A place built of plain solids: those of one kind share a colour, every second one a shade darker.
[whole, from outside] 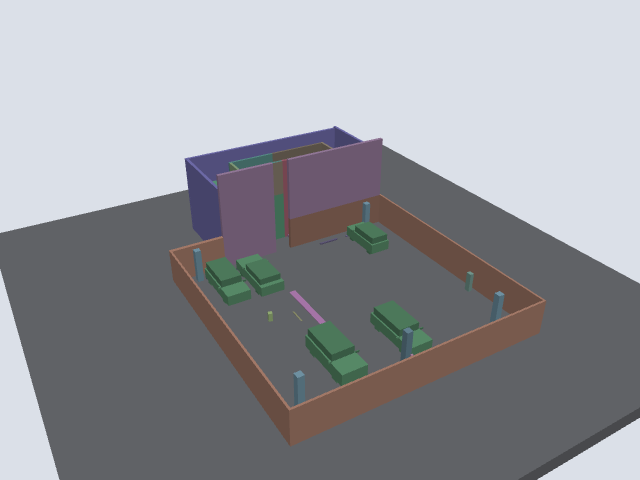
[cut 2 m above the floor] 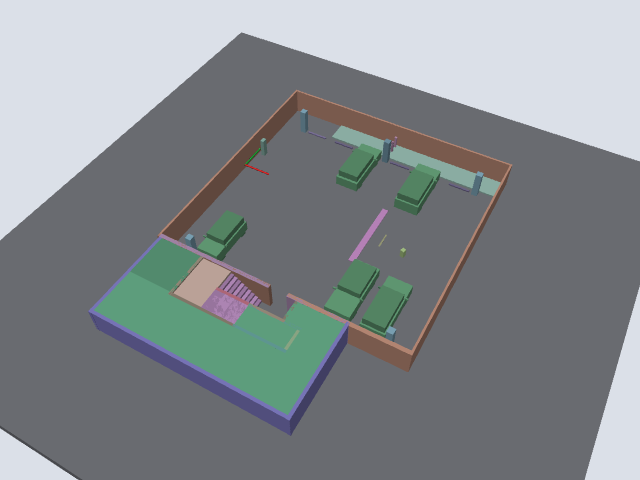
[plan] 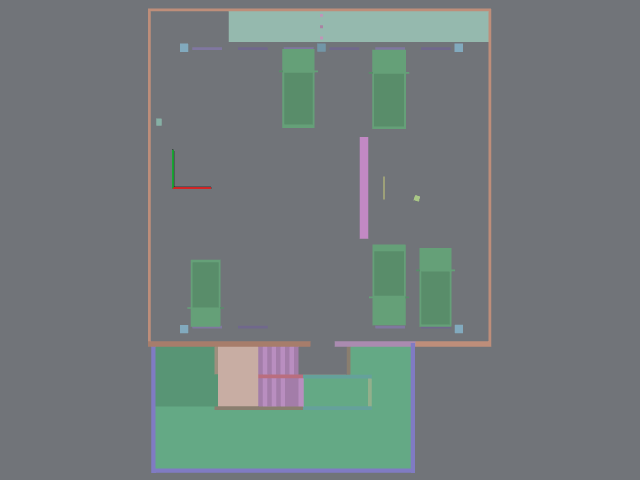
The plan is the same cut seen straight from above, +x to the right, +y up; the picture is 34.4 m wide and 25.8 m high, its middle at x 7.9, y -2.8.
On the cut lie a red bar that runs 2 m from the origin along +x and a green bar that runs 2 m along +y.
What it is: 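The pedestrian entrance of an underground car park of the 2000s; a paved forecourt at street level 3.99 m over the deck; a stair well of 21 risers of 0.190 m and treads of 0.240 m, 1.49 m wide, a U of two flights side by side round a spine wall, with a half landing, along the facade; in a closed, roofed stair core with a lobby at street level, a plain doorway into the deck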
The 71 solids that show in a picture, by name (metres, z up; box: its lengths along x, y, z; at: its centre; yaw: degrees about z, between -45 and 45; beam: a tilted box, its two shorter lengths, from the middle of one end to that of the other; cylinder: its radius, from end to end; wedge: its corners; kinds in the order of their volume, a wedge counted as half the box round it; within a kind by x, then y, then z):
{
 "paving_1": {"box": [3.37, 1.73, 4.04], "at": [0.74, -10.88, 1.97]},
 "paving_2": {"box": [3.37, 1.5, 4.04], "at": [0.74, -9.29, 1.97]},
 "paving_3": {"box": [13.73, 3.36, 4.04], "at": [5.92, -13.41, 1.97]},
 "paving_4": {"box": [5.8, 1.72, 4.04], "at": [9.88, -10.88, 1.97]},
 "paving_5": {"box": [3.44, 1.5, 4.04], "at": [11.06, -9.29, 1.97]},
 "stair_step_1": {"box": [2.45, 1.51, 1.76], "at": [3.6, -9.28, 0.83]},
 "stair_step_2": {"box": [2.69, 1.51, 1.57], "at": [3.72, -9.28, 0.73]},
 "stair_step_3": {"box": [2.93, 1.51, 1.38], "at": [3.84, -9.28, 0.64]},
 "stair_step_4": {"box": [3.17, 1.51, 1.19], "at": [3.96, -9.28, 0.55]},
 "stair_step_5": {"box": [3.41, 1.51, 1.0], "at": [4.08, -9.28, 0.45]},
 "stair_step_6": {"box": [3.65, 1.51, 0.81], "at": [4.2, -9.28, 0.35]},
 "stair_step_7": {"box": [3.89, 1.51, 0.62], "at": [4.32, -9.28, 0.26]},
 "stair_step_8": {"box": [4.13, 1.51, 0.43], "at": [4.44, -9.28, 0.17]},
 "stair_step_9": {"box": [4.37, 1.51, 0.24], "at": [4.56, -9.28, 0.07]},
 "stair_step_10": {"box": [2.45, 1.51, 2.14], "at": [5.81, -10.99, 1.02]},
 "stair_step_11": {"box": [2.21, 1.51, 2.33], "at": [5.93, -10.99, 1.11]},
 "stair_step_12": {"box": [1.97, 1.51, 2.52], "at": [6.05, -10.99, 1.21]},
 "stair_step_13": {"box": [1.73, 1.51, 2.71], "at": [6.17, -10.99, 1.3]},
 "stair_step_14": {"box": [1.49, 1.51, 2.9], "at": [6.29, -10.99, 1.4]},
 "stair_step_15": {"box": [1.25, 1.51, 3.09], "at": [6.41, -10.99, 1.5]},
 "stair_step_16": {"box": [1.01, 1.51, 3.28], "at": [6.53, -10.99, 1.59]},
 "stair_step_17": {"box": [0.29, 1.51, 3.85], "at": [6.89, -10.99, 1.88]},
 "boundary_1": {"box": [0.23, 6.99, 6.54], "at": [-1.05, -11.83, 3.22]},
 "boundary_2": {"box": [14.19, 0.23, 6.43], "at": [5.92, -15.2, 3.17]},
 "boundary_3": {"box": [0.23, 6.99, 6.4], "at": [12.89, -11.83, 3.15]},
 "car_1": {"box": [1.61, 3.6, 0.79], "at": [1.75, -5.66, 0.57]},
 "car_2": {"box": [1.41, 2.44, 0.52], "at": [1.75, -5.21, 1.23]},
 "car_3": {"box": [1.54, 2.79, 0.53], "at": [6.74, 4.8, 1.2]},
 "car_4": {"box": [1.74, 4.24, 0.76], "at": [6.74, 5.34, 0.56]},
 "car_5": {"box": [1.61, 2.84, 0.54], "at": [11.61, 4.71, 1.32]},
 "car_6": {"box": [1.81, 4.26, 0.87], "at": [11.61, 5.29, 0.61]},
 "car_7": {"box": [1.8, 4.34, 0.74], "at": [11.62, -5.21, 0.55]},
 "car_8": {"box": [1.6, 2.4, 0.47], "at": [11.62, -4.6, 1.15]},
 "car_9": {"box": [1.53, 2.85, 0.54], "at": [14.11, -5.92, 1.21]},
 "car_10": {"box": [1.73, 4.23, 0.76], "at": [14.11, -5.34, 0.56]},
 "wall_1": {"box": [0.15, 18.03, 2.63], "at": [-1.27, 0.63, 1.26]},
 "wall_2": {"box": [8.74, 0.3, 2.63], "at": [3.02, -8.38, 1.26]},
 "wall_3": {"box": [18.46, 0.15, 2.63], "at": [7.88, 9.57, 1.26]},
 "wall_4": {"box": [8.42, 0.3, 2.63], "at": [12.9, -8.38, 1.26]},
 "wall_5": {"box": [0.15, 18.03, 2.63], "at": [17.04, 0.63, 1.26]},
 "facade_1": {"box": [8.59, 0.3, 7.63], "at": [3.1, -8.38, 3.77]},
 "facade_2": {"box": [4.34, 0.3, 7.63], "at": [10.86, -8.38, 3.77]},
 "rim_guard_1": {"box": [0.2, 3.4, 6.81], "at": [2.32, -10.23, 3.36]},
 "rim_guard_2": {"box": [4.96, 0.2, 6.81], "at": [4.7, -11.84, 3.36]},
 "rim_guard_3": {"box": [2.56, 0.2, 6.81], "at": [8.26, -10.12, 3.36]},
 "rim_guard_4": {"box": [0.2, 1.69, 6.81], "at": [9.44, -9.38, 3.36]},
 "stair_landing_1": {"box": [2.21, 3.22, 1.95], "at": [3.48, -10.13, 0.93]},
 "lobby_wall_1": {"box": [3.7, 0.2, 6.81], "at": [8.83, -11.84, 3.36]},
 "lobby_wall_2": {"box": [3.7, 0.2, 6.81], "at": [8.83, -10.14, 3.36]},
 "walkway_1": {"box": [13.96, 1.66, 0.17], "at": [9.98, 8.66, 0.03]},
 "spine_1": {"box": [2.41, 0.22, 6.81], "at": [5.79, -10.13, 3.36]},
 "column_1": {"box": [0.45, 0.45, 2.6], "at": [0.6, -7.58, 1.25]},
 "column_2": {"box": [0.45, 0.45, 2.6], "at": [0.6, 7.54, 1.25]},
 "column_3": {"box": [0.45, 0.45, 2.6], "at": [7.98, 7.54, 1.25]},
 "column_4": {"box": [0.45, 0.45, 2.6], "at": [15.36, -7.58, 1.25]},
 "column_5": {"box": [0.45, 0.45, 2.6], "at": [15.36, 7.54, 1.25]},
 "lobby_wall_end_1": {"box": [0.2, 1.49, 6.81], "at": [10.58, -10.99, 3.36]},
 "wheelstop_1": {"box": [1.6, 0.15, 0.15], "at": [1.83, -7.49, 0.03]},
 "wheelstop_2": {"box": [1.6, 0.15, 0.15], "at": [1.83, 7.49, 0.03]},
 "wheelstop_3": {"box": [1.6, 0.15, 0.15], "at": [4.29, -7.49, 0.03]},
 "wheelstop_4": {"box": [1.6, 0.15, 0.15], "at": [4.29, 7.49, 0.03]},
 "wheelstop_5": {"box": [1.6, 0.15, 0.15], "at": [6.75, 7.49, 0.03]},
 "wheelstop_6": {"box": [1.6, 0.15, 0.15], "at": [9.21, 7.49, 0.03]},
 "wheelstop_7": {"box": [1.6, 0.15, 0.15], "at": [11.67, -7.49, 0.03]},
 "wheelstop_8": {"box": [1.6, 0.15, 0.15], "at": [11.67, 7.49, 0.03]},
 "wheelstop_9": {"box": [1.6, 0.15, 0.15], "at": [14.13, -7.49, 0.03]},
 "wheelstop_10": {"box": [1.6, 0.15, 0.15], "at": [14.13, 7.49, 0.03]},
 "hump_1": {"box": [0.46, 5.47, 0.1], "at": [10.26, 0.0, 0.0]},
 "pay_station_1": {"box": [0.3, 0.4, 1.5], "at": [-0.75, 3.54, 0.7]},
 "wet_floor_sign_1": {"box": [0.29, 0.29, 0.67], "at": [13.11, -0.56, 0.28], "yaw": -16.0},
 "cable_cover_1": {"box": [0.11, 1.24, 0.08], "at": [11.34, 0.0, -0.02]}
}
